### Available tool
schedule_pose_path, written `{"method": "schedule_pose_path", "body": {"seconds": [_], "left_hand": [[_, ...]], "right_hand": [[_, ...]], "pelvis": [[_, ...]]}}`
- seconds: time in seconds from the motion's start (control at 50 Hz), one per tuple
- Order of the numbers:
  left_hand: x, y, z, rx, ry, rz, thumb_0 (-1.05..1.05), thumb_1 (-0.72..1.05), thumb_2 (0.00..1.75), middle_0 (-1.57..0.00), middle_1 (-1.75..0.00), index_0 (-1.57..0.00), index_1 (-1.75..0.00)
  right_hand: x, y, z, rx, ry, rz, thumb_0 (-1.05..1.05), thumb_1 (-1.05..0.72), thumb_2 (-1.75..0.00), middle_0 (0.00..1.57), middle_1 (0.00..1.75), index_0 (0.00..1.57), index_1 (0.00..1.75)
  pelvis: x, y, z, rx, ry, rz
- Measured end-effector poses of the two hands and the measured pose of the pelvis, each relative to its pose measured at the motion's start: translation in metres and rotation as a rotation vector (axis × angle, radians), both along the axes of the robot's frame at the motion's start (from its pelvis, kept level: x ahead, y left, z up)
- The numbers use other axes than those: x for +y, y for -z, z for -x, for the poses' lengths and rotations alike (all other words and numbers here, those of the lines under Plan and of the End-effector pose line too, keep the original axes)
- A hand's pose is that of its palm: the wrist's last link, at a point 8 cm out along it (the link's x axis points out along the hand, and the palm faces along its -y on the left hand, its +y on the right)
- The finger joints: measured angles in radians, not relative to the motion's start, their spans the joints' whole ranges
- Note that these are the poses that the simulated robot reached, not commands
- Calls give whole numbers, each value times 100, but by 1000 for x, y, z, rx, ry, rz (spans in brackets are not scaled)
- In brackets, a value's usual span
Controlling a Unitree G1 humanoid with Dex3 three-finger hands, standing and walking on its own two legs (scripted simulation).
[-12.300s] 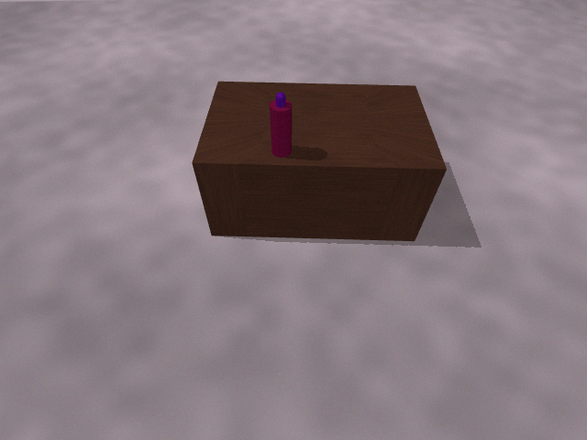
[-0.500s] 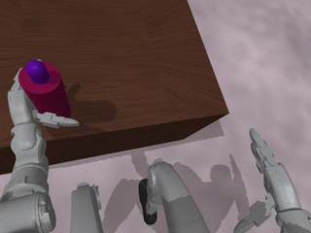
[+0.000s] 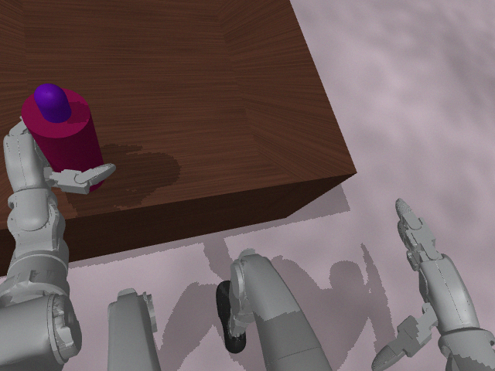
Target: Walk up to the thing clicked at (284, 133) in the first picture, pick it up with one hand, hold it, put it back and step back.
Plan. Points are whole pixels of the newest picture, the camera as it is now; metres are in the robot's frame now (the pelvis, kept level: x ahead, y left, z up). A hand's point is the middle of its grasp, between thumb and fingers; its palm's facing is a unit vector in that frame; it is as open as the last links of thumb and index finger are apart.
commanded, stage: settle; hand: left
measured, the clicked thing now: (69, 141) +0.49 +0.16 -0.03
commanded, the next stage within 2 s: lift in 0.86 s
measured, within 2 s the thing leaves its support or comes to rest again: leaves its support in 0.26 s
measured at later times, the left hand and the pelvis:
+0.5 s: hand (74, 134) +0.49 +0.15 -0.02, palm faces +0.06 -1.00 -0.03, open 9.9 cm; pelvis +0.02 +0.00 +0.03, yaw +0 degrees
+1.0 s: hand (69, 119) +0.50 +0.15 +0.01, palm faces +0.07 -1.00 -0.03, open 9.9 cm; pelvis +0.03 +0.00 +0.05, yaw +0 degrees
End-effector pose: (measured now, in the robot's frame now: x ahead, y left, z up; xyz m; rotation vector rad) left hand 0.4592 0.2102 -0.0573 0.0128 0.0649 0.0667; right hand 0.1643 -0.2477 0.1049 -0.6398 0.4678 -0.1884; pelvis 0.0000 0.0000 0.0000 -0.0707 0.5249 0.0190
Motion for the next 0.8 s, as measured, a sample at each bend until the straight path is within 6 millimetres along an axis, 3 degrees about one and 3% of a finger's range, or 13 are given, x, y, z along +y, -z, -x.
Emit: {"method": "schedule_pose_path", "body": {"seconds": [0.14, 0.44, 0.66, 0.8], "left_hand": [[-2, -2, -3, 22, -2, -12, 0, -32, 102, -70, -91, -75, -90], [-9, -29, -7, 72, 4, -11, 0, -33, 103, -69, -94, -74, -94], [-6, -56, -25, 58, -5, -9, 0, -33, 103, -69, -94, -74, -94], [-8, -63, -26, 59, -4, -10, 0, -33, 103, -69, -94, -74, -94]], "right_hand": [[-5, 5, 8, 21, 36, -2, -1, 53, -5, 6, 5, 6, 5], [-20, 4, -5, 10, 114, -41, -1, 54, -5, 6, 5, 6, 5], [-19, 6, -12, 47, 117, -93, -1, 54, -5, 6, 5, 6, 5], [-20, 10, -12, 77, 122, -117, -1, 54, -5, 6, 5, 6, 5]], "pelvis": [[0, -1, 2, -1, 3, -2], [1, -21, -12, -16, 15, -14], [-1, -37, -22, -24, 18, -21], [-2, -42, -25, -24, 18, -23]]}}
